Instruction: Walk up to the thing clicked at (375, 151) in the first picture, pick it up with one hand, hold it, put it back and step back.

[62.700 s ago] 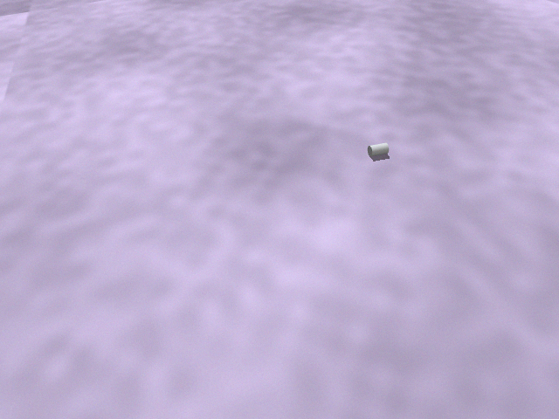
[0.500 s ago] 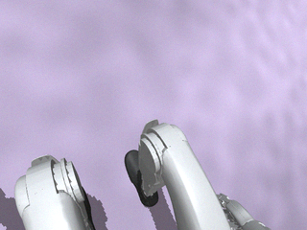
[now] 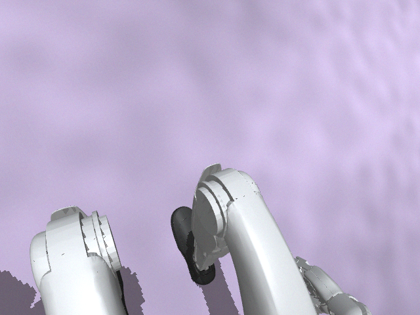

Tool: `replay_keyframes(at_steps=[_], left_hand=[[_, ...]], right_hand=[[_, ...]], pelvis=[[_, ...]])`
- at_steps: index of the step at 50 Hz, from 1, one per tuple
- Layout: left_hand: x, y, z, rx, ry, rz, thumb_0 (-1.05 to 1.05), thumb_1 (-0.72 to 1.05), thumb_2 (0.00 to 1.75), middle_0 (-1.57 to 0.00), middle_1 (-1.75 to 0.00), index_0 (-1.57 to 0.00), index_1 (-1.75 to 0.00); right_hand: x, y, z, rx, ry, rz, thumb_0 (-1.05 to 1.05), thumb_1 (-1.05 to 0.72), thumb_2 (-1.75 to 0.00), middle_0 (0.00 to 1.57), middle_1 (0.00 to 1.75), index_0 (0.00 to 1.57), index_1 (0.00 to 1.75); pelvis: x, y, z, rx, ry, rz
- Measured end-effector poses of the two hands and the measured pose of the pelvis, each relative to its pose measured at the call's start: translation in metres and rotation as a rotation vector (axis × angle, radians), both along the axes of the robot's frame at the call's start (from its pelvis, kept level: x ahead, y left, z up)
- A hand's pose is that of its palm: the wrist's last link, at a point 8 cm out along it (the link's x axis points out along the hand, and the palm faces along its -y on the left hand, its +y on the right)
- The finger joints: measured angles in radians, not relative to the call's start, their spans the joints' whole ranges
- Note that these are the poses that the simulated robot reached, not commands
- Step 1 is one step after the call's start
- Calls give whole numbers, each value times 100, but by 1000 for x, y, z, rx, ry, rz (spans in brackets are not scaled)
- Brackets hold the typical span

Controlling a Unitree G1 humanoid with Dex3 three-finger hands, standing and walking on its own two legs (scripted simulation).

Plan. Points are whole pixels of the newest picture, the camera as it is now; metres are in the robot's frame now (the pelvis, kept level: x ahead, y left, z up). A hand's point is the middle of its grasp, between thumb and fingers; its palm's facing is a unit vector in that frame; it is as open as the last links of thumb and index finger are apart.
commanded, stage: rest palm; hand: left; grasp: from above
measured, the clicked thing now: out of the picture +0.48 +0.45 -0.30
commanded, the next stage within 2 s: none
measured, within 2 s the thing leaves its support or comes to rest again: neither
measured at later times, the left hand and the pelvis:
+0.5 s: hand out of the picture +0.46 +0.41 -0.22, palm faces -0.42 -0.13 -0.90, open 14.2 cm; pelvis +0.00 +0.00 -0.01, yaw -1 degrees
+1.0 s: hand out of the picture +0.45 +0.40 -0.24, palm faces -0.44 -0.15 -0.88, open 14.1 cm; pelvis +0.00 +0.00 -0.01, yaw -2 degrees
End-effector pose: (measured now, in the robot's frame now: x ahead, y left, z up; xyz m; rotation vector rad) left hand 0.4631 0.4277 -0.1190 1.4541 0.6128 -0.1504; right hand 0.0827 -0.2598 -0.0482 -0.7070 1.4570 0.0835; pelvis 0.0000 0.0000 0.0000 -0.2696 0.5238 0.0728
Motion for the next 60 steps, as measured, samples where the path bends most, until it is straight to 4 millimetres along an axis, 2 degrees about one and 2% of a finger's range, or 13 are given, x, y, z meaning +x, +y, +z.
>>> replay_keyframes(at_steps=[9, 15, 33, 60], left_hand=[[-8, -15, -26, -44, 12, -56, 0, -49, 97, -8, -103, -9, -102], [-9, -20, -37, -36, -27, -52, 0, -51, 99, -8, -101, -8, -101], [1, -21, -52, -4, -18, 12, 0, -52, 98, -7, -101, -7, -101], [-7, -25, -67, -19, -31, -8, 0, -51, 97, -7, -103, -7, -102]], right_hand=[[-14, -2, 3, -23, 58, 22, 0, -89, -90, 21, 30, 20, 30], [-21, -6, 5, -46, 65, 33, 0, -89, -90, 21, 30, 20, 30], [-14, -2, -5, -20, 35, 67, 0, -89, -90, 21, 30, 20, 30], [-7, 0, 3, -38, 40, 130, 0, -89, -90, 21, 30, 20, 30]], pelvis=[[-3, -3, -3, 3, -29, -4], [-3, -4, -8, 5, -40, -9], [-1, -3, -13, -5, -43, -25], [-2, -1, -13, -25, -66, -31]])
